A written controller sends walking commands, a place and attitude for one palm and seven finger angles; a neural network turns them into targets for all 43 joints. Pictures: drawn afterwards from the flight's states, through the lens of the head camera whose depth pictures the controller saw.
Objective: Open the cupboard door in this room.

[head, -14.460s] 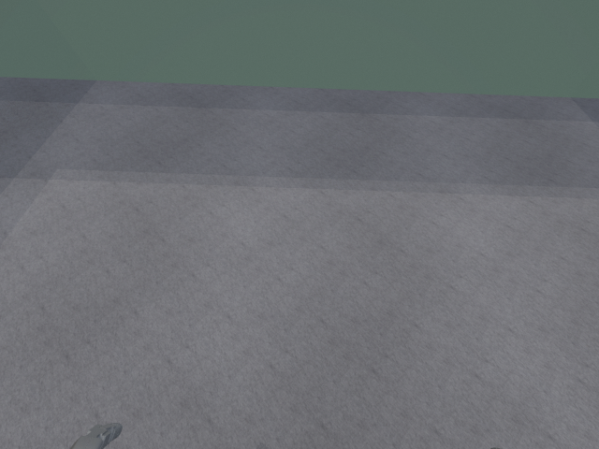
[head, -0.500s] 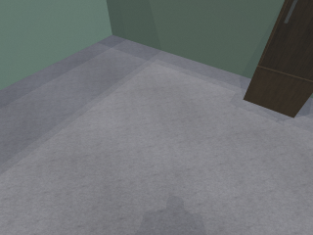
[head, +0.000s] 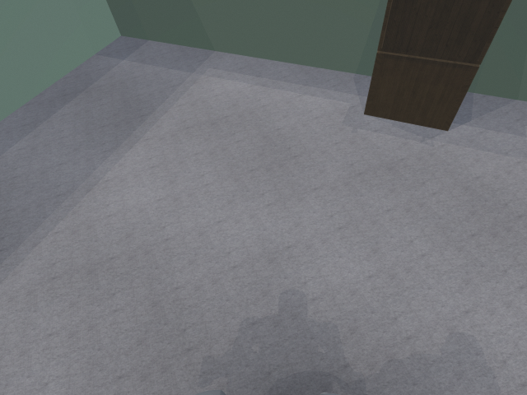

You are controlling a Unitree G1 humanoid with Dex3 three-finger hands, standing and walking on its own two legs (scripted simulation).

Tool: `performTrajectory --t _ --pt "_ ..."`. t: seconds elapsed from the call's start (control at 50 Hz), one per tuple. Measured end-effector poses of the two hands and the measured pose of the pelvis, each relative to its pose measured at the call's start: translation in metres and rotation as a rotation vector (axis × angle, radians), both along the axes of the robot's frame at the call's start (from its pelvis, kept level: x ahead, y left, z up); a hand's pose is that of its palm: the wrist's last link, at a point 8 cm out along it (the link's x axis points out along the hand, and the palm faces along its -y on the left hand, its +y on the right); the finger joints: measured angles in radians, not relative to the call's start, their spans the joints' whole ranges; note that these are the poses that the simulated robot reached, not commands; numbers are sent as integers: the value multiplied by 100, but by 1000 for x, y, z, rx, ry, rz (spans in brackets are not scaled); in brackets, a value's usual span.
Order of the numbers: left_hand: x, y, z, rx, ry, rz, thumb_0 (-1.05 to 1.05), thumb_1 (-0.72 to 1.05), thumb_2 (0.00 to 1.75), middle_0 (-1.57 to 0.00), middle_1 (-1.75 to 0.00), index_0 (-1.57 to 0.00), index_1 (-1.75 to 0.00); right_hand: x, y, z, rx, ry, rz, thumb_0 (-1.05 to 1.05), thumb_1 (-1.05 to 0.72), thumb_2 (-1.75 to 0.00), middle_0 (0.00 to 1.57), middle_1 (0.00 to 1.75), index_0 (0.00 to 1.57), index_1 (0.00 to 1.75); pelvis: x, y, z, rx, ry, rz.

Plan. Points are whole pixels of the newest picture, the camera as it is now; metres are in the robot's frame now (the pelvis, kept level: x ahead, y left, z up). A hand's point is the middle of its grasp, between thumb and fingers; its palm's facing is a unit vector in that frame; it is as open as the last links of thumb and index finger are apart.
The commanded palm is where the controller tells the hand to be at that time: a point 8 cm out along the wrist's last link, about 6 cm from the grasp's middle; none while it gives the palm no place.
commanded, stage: stand and wait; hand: left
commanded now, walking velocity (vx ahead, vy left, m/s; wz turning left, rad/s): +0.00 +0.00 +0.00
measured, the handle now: out of the picture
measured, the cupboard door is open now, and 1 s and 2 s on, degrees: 0 0 0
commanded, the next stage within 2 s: turn or walk to find it in 0.16 s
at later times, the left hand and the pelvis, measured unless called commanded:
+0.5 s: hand out of the picture +0.03 +0.21 -0.16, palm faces +0.13 -0.97 -0.21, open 7.4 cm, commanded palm none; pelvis +0.01 +0.02 +0.02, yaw +4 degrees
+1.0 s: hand out of the picture -0.04 +0.18 -0.15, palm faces +0.24 -0.95 -0.22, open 7.4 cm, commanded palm none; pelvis -0.02 +0.00 +0.02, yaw +12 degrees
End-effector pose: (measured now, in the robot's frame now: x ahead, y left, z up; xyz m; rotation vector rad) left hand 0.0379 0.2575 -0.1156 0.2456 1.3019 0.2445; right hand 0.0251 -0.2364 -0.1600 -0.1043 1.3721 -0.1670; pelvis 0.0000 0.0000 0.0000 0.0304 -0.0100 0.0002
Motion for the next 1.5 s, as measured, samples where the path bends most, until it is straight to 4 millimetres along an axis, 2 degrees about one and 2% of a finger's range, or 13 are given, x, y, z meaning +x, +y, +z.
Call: performTrajectory --t 0.1,0.16,0.32,0.42,0.54,0.62,0.7,0.86,1.02,1.1,1.2,1.36,1.5 --pt "8 -21 13 -21 -16 -14 0 91 90 -19 -30 -20 -30 35 -6 17 9 -82 21 1 -91 -90 20 30 20 30 1 -6 16 12 12 -15" --pt "11 -31 15 -47 -23 -21 0 90 90 -20 -30 -20 -30 47 -7 27 5 -116 29 1 -91 -90 20 30 20 30 3 -7 22 16 20 -20" --pt "9 -23 7 -76 -45 3 0 92 90 -20 -30 -20 -30 51 0 37 -26 -105 65 1 -90 -90 20 30 20 30 10 0 22 -17 16 14" --pt "-5 -9 -11 -106 -32 68 0 91 90 -20 -30 -20 -30 41 15 39 -49 -61 109 1 -91 -90 20 30 20 30 11 12 16 -33 2 60" --pt "-27 1 -12 -106 32 101 0 91 90 -20 -30 -20 -30 30 30 39 -38 -22 134 1 -91 -90 20 30 20 30 7 17 18 -18 9 82" --pt "-34 2 -3 -74 46 122 0 91 90 -20 -30 -20 -30 24 26 33 -19 2 148 1 -91 -90 20 30 20 30 3 12 19 -19 23 114" --pt "-36 -2 4 -26 9 140 0 91 90 -19 -30 -20 -30 24 11 21 4 17 163 1 -91 -90 20 30 20 30 -2 -1 15 -14 28 148" --pt "-63 -23 14 -24 -16 187 0 90 90 -20 -30 -20 -30 55 -12 29 -22 -35 220 1 -91 -90 20 30 20 30 -9 -12 22 9 -3 202" --pt "-101 -34 -12 -122 41 230 0 90 90 -20 -30 -20 -30 79 7 41 -60 -129 287 1 -91 -90 19 30 19 30 -20 0 15 -28 -6 224" --pt "-117 -29 -24 -149 63 272 0 90 90 -20 -30 -20 -30 74 25 45 -62 -127 325 1 -91 -90 19 30 20 30 -25 6 13 -20 -11 233" --pt "-126 -26 -17 -134 81 280 0 90 90 -20 -30 -20 -30 63 38 43 -33 -113 333 1 -91 -90 20 30 20 30 -29 4 17 -16 -6 244" --pt "-137 -35 -4 -100 83 264 0 91 90 -19 -30 -20 -30 48 25 32 -2 -94 291 0 -93 -90 20 30 20 30 -32 -1 19 -20 -18 247" --pt "-132 -42 -7 -132 96 237 0 90 90 -19 -30 -20 -30 13 12 36 -25 -25 250 0 -91 -90 20 30 20 30 -35 -4 21 -28 -20 211"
